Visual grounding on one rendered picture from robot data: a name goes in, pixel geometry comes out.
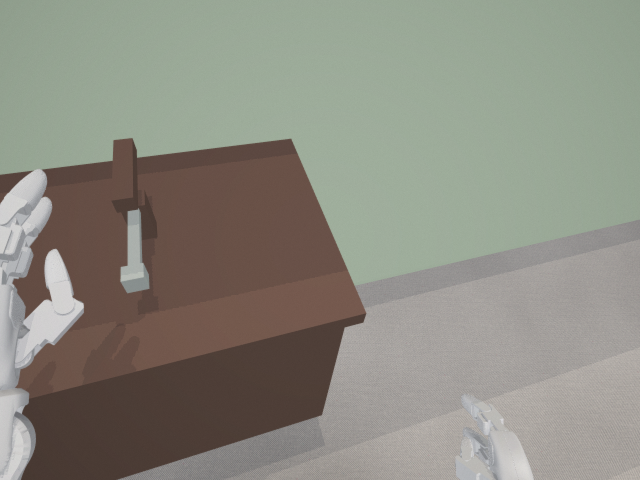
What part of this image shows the left robot hand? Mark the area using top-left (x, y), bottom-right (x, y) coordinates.
top-left (0, 169), bottom-right (84, 390)

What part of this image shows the counter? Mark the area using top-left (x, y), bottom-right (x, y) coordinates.
top-left (0, 138), bottom-right (366, 480)

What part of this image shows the robot left forearm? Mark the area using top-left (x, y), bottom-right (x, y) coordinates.
top-left (0, 388), bottom-right (36, 480)

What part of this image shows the right robot hand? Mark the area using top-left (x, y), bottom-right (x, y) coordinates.
top-left (455, 394), bottom-right (534, 480)

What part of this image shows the tap lever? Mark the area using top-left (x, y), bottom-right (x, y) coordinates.
top-left (121, 208), bottom-right (149, 293)

